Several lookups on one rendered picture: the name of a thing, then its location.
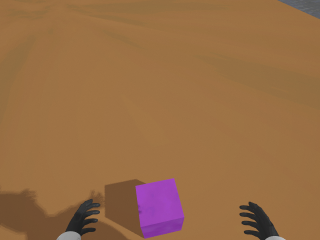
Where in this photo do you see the carton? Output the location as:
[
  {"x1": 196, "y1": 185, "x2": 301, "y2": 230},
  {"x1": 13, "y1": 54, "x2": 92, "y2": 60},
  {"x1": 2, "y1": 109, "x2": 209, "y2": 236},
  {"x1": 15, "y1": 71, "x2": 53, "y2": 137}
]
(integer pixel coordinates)
[{"x1": 135, "y1": 178, "x2": 185, "y2": 239}]

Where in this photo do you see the robot right hand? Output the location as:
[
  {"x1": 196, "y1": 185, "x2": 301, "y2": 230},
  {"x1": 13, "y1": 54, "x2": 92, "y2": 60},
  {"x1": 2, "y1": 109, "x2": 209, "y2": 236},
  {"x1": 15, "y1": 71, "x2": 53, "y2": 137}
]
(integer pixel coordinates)
[{"x1": 239, "y1": 201, "x2": 279, "y2": 240}]

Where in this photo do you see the robot left hand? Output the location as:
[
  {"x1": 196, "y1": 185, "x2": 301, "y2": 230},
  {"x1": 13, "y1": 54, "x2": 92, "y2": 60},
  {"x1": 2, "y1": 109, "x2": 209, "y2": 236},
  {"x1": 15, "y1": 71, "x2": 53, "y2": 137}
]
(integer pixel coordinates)
[{"x1": 65, "y1": 199, "x2": 101, "y2": 237}]

